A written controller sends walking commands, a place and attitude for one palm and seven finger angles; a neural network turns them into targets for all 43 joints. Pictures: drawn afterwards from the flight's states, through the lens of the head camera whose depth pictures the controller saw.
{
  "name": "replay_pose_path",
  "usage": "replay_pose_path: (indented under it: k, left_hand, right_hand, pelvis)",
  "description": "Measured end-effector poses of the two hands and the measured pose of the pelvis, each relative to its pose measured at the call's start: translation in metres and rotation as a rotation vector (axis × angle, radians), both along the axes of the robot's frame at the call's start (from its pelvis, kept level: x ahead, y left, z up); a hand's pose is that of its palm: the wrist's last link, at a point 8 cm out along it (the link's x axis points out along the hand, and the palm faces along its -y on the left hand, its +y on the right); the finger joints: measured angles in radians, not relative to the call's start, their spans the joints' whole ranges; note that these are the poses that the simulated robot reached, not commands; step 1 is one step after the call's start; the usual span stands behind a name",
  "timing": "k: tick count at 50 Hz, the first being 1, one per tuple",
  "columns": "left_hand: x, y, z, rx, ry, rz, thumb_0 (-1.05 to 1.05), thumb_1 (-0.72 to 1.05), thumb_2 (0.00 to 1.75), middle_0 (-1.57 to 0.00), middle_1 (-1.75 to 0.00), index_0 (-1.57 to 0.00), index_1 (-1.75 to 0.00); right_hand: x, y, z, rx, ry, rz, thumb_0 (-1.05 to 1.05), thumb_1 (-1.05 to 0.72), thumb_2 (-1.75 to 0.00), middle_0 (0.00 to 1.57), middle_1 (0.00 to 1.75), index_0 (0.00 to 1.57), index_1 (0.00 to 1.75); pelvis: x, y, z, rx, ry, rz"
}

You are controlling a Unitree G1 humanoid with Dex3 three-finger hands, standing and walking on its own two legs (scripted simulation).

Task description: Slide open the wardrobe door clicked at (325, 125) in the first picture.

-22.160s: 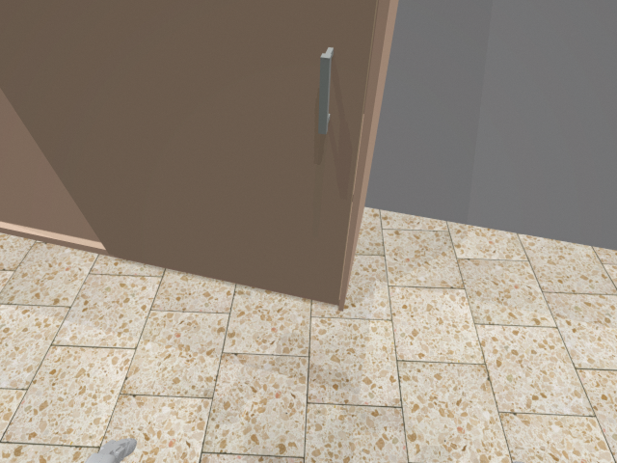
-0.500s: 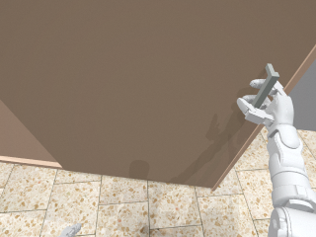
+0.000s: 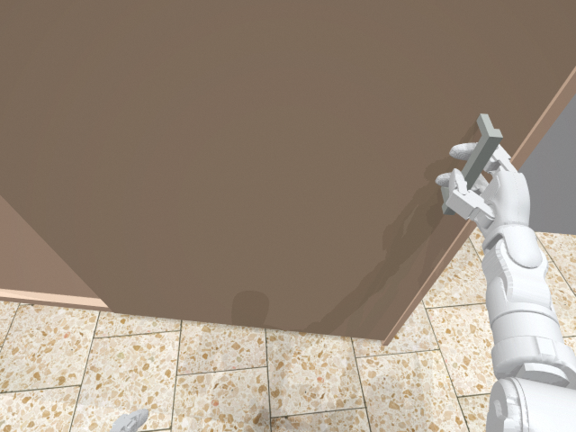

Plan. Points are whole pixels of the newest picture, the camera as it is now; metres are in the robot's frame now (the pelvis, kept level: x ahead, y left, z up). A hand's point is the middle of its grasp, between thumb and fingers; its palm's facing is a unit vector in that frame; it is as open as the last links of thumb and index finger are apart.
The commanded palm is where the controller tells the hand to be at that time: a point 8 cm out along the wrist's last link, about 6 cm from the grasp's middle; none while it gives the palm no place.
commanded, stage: grip the handle and tug to test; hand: right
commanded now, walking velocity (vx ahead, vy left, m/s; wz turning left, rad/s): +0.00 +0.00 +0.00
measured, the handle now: (465, 167) +0.48 -0.21 +0.12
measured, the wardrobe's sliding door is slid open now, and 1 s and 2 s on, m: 0.00 0.00 0.01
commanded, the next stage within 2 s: tug the door sideways, standing still in 0.38 s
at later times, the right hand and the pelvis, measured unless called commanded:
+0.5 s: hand (454, 196) +0.42 -0.18 +0.12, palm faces +0.03 +1.00 +0.01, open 5.6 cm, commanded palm +0.38 -0.22 +0.12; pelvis +0.02 +0.00 +0.00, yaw +2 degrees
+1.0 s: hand (449, 193) +0.43 -0.17 +0.12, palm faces +0.13 +0.99 +0.00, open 5.5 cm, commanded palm +0.40 -0.16 +0.12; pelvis +0.00 -0.01 +0.00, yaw -2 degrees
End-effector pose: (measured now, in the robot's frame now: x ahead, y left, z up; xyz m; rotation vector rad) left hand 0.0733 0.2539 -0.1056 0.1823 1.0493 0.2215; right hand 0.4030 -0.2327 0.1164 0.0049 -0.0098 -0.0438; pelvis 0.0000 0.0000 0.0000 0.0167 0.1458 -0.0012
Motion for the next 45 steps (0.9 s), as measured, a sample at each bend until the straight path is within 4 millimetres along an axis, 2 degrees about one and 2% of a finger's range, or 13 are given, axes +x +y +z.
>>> replay_pose_path:
  k: [16,29,37,45]
  left_hand:
    - [0.003,0.000,0.005,-0.010,-0.036,0.027,0.01,0.91,0.90,-0.20,-0.30,-0.20,-0.30]
    - [0.034,-0.003,0.013,-0.003,-0.081,0.025,0.01,0.91,0.90,-0.20,-0.30,-0.20,-0.30]
    - [0.047,-0.010,0.004,-0.006,-0.049,-0.051,0.01,0.91,0.90,-0.20,-0.30,-0.20,-0.30]
    - [0.035,-0.018,-0.003,-0.034,-0.033,-0.077,0.01,0.91,0.90,-0.20,-0.30,-0.20,-0.30]
  right_hand:
    - [-0.001,0.001,0.000,0.001,0.000,0.000,0.01,-0.80,-0.82,0.32,1.39,0.33,1.38]
    - [-0.002,0.000,0.000,0.004,-0.005,0.022,0.01,-0.80,-0.83,0.30,1.39,0.30,1.36]
    - [0.000,0.002,0.001,0.015,0.016,-0.019,0.01,-0.78,-0.85,0.34,1.39,0.37,1.37]
    - [-0.002,0.007,0.001,0.011,0.015,-0.069,0.01,-0.80,-0.86,0.31,1.40,0.34,1.39]
  pelvis:
    - [0.005,-0.001,0.001,-0.002,-0.001,0.021]
    - [0.025,-0.005,0.004,0.004,-0.001,0.025]
    - [0.018,-0.006,0.003,0.008,0.011,-0.019]
    - [0.008,-0.006,0.000,0.006,0.009,-0.035]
